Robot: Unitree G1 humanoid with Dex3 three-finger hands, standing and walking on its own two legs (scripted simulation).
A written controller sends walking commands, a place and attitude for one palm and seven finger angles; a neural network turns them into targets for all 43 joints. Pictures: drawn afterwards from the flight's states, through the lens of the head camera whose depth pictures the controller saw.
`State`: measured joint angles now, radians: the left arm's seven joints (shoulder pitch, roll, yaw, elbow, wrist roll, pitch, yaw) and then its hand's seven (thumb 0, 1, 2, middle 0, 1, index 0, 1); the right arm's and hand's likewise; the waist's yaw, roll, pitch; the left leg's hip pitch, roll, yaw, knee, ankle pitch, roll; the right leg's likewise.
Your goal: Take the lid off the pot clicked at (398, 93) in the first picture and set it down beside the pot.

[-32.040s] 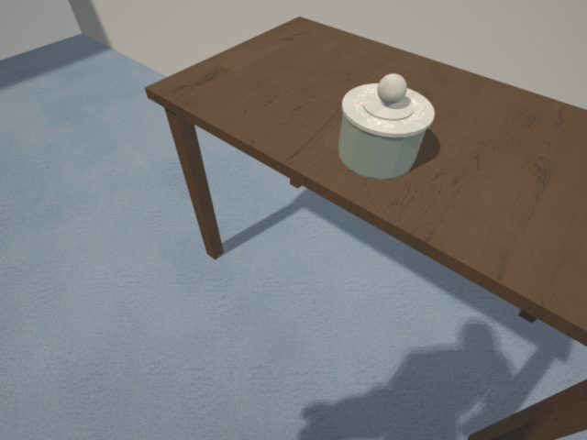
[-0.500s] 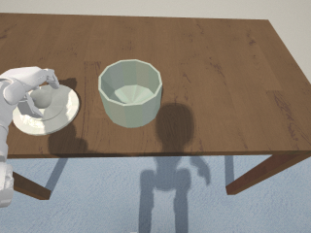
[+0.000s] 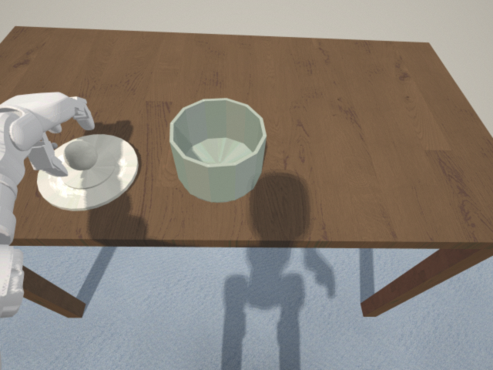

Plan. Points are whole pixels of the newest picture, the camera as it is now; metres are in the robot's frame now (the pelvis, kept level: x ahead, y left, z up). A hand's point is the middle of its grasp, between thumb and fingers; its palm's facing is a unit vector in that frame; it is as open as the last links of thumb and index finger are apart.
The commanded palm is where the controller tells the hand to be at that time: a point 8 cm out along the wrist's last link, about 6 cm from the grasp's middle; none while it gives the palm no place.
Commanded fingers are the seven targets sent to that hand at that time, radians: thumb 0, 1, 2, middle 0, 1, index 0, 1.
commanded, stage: raise the empty hand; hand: left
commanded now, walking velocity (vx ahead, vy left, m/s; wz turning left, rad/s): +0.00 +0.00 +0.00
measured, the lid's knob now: (80, 155) +0.46 +0.30 +0.05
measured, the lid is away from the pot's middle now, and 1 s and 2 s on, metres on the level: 0.25 0.25 0.25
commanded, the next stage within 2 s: draw the hand back to the body in 0.96 s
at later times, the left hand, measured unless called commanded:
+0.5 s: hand (40, 110) +0.45 +0.31 +0.16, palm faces -0.32 -0.08 -0.94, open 11.0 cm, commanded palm +0.45 +0.30 +0.23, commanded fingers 0.00 -0.04 0.71 -0.37 -0.81 -0.37 -0.81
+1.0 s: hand (37, 84) +0.46 +0.30 +0.20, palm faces -0.31 -0.09 -0.95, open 11.0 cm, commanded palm +0.46 +0.29 +0.27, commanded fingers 0.00 -0.04 0.71 -0.37 -0.81 -0.37 -0.81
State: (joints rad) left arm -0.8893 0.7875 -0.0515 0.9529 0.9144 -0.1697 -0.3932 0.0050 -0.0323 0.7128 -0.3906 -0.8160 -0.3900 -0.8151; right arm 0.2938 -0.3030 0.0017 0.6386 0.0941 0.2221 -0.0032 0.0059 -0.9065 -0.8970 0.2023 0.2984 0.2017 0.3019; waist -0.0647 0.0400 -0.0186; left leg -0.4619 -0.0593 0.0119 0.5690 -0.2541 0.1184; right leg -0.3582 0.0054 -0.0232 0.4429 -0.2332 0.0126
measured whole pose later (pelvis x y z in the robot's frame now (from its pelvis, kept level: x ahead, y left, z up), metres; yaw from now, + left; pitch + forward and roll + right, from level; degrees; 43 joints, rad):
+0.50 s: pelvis +0.00 +0.01 +0.01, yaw +0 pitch +7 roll -3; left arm -0.96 0.81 -0.05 0.86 0.90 -0.11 -0.46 0.00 -0.03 0.71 -0.39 -0.82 -0.39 -0.81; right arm 0.29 -0.30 0.00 0.63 0.09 0.21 0.01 0.01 -0.91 -0.90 0.20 0.30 0.20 0.30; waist -0.07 0.04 -0.01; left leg -0.39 -0.08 0.01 0.49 -0.22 0.13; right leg -0.29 -0.01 -0.02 0.37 -0.20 0.00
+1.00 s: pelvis +0.01 +0.01 +0.01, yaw +1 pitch +7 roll -3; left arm -1.11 0.77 -0.14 0.88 0.89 0.00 -0.54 0.00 -0.04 0.71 -0.39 -0.82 -0.39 -0.81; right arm 0.27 -0.31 0.02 0.64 0.10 0.17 0.01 0.01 -0.91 -0.90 0.20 0.30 0.20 0.30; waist -0.06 0.05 0.00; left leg -0.37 -0.09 -0.01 0.46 -0.21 0.13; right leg -0.26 -0.02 -0.03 0.35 -0.20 0.01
